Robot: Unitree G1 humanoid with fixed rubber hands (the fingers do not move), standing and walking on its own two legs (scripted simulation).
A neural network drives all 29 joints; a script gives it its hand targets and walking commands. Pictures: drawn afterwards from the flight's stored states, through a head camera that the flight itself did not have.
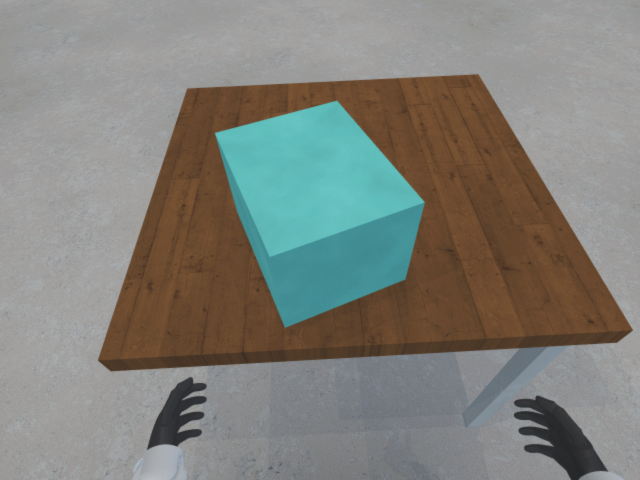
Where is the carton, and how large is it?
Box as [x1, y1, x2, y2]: [215, 101, 424, 327]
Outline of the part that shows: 337,101 215,133 237,212 285,327 404,279 424,203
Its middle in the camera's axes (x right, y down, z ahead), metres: -0.02 -0.06 +0.65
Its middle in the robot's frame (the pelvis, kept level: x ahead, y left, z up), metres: +0.52 +0.04 +0.01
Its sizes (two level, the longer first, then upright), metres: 0.279 0.220 0.186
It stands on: a table, 0.69 m high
